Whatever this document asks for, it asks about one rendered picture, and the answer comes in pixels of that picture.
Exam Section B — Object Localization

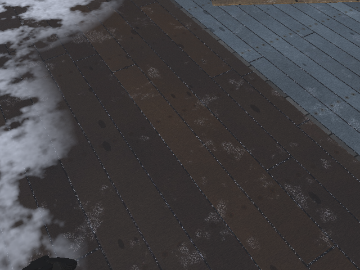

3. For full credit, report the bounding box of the robot left hand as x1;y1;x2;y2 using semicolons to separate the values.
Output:
22;255;77;270

